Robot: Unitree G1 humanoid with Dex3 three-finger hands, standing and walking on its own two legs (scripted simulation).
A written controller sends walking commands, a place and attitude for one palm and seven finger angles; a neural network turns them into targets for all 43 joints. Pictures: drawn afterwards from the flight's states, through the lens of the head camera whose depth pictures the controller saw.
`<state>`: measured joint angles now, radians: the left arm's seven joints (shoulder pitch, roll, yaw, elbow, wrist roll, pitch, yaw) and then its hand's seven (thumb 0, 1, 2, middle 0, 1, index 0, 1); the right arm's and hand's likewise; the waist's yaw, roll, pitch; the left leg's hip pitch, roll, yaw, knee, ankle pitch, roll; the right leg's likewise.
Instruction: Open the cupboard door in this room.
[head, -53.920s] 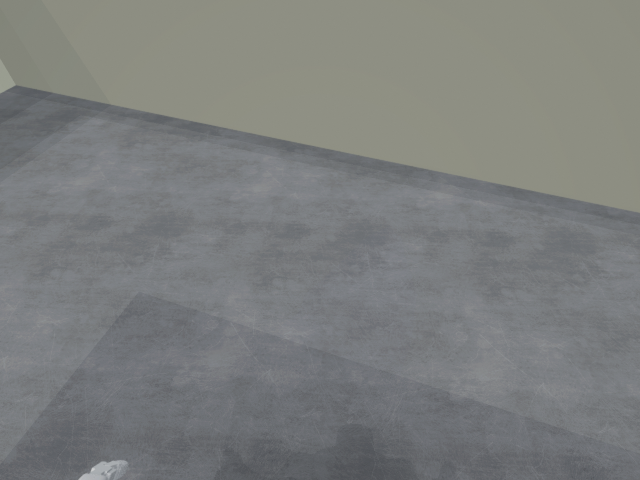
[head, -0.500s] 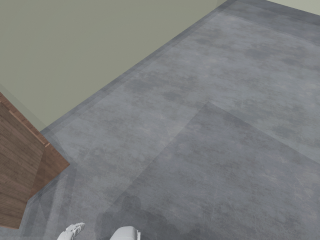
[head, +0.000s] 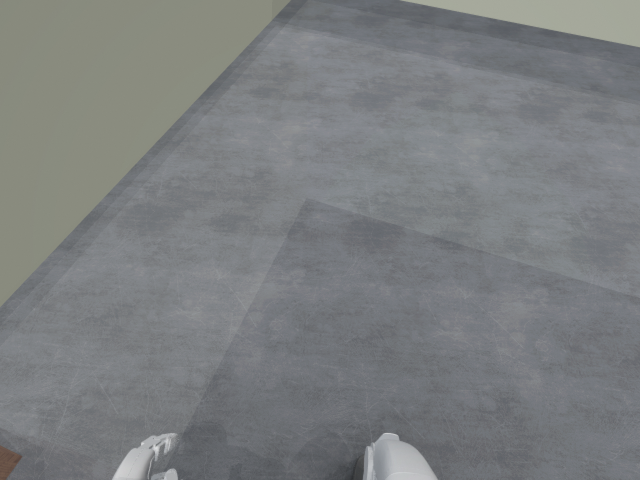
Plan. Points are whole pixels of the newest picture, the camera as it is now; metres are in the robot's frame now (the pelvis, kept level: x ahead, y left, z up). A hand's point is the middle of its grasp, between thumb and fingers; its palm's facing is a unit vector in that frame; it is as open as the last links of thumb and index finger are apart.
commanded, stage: walk to a spot facing it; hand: left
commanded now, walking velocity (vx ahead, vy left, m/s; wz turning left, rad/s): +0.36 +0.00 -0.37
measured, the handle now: out of the picture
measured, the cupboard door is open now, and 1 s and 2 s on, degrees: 44 44 44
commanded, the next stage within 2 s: turn to face it in 0.78 s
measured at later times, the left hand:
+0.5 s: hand (224, 401) +0.25 +0.16 -0.19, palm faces -0.06 -0.98 -0.19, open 7.3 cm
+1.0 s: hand (302, 250) +0.53 +0.05 -0.17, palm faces -0.12 -0.97 -0.20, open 7.2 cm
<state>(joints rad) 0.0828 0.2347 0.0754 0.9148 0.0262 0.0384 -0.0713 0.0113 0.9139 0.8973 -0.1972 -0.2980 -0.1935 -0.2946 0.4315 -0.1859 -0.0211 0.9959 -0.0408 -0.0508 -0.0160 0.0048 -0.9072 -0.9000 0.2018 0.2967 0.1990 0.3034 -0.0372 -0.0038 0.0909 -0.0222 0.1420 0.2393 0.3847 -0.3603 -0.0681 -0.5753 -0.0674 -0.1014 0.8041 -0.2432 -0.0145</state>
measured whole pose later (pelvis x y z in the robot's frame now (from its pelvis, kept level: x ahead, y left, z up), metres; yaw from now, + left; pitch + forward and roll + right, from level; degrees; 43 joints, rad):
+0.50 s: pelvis +0.23 -0.04 -0.01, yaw -8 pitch +0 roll -1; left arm 0.33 0.20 0.07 1.05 0.01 -0.04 -0.01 0.00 0.93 0.90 -0.20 -0.30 -0.20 -0.30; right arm 0.14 -0.17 -0.04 0.94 -0.04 -0.07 0.02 0.00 -0.91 -0.90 0.20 0.30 0.20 0.30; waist 0.02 -0.01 0.04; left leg -0.39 0.07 0.11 0.58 -0.16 0.02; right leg -0.16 0.04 -0.02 0.69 -0.45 -0.05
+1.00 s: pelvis +0.43 -0.12 +0.00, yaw -9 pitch +0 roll +0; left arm 0.20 0.17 0.06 1.03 0.02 -0.07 0.02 0.00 0.94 0.90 -0.20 -0.30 -0.20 -0.30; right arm 0.30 -0.18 -0.05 1.09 -0.01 0.00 0.00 0.01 -0.92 -0.90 0.20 0.30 0.19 0.30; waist -0.03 -0.01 0.05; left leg -0.44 0.09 0.09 0.94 -0.40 -0.03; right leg -0.21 -0.04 -0.16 0.48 -0.26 -0.03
